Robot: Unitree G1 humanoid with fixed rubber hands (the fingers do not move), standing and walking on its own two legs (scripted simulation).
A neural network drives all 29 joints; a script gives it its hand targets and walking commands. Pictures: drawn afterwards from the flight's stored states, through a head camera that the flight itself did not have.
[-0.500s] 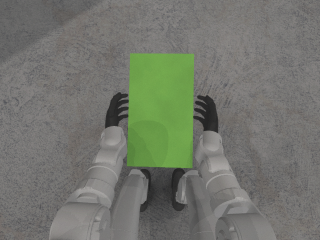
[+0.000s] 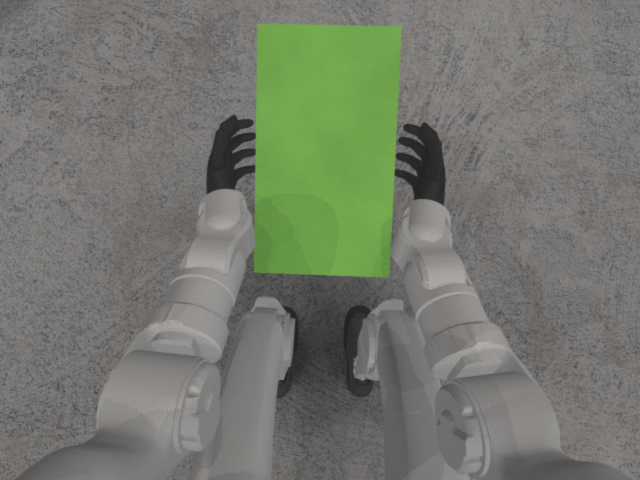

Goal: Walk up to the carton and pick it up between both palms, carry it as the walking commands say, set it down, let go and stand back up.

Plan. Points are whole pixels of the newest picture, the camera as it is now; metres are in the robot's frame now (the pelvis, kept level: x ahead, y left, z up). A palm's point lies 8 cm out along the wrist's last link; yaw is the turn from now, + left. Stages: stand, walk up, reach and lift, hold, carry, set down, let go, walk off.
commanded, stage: set down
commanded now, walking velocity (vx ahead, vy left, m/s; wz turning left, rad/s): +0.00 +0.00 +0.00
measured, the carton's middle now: (326, 162) +0.49 +0.01 -0.22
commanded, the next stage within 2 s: none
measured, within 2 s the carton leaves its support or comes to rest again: neither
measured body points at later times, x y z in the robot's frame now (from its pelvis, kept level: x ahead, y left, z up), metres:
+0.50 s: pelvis -0.01 +0.00 -0.08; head +0.28 +0.02 +0.26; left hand +0.48 +0.14 -0.20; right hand +0.48 -0.10 -0.19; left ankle +0.10 +0.10 -0.56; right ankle +0.11 -0.09 -0.56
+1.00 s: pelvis -0.02 +0.00 -0.14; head +0.31 +0.02 +0.17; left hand +0.50 +0.15 -0.28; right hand +0.51 -0.10 -0.28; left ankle +0.10 +0.10 -0.56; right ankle +0.11 -0.09 -0.56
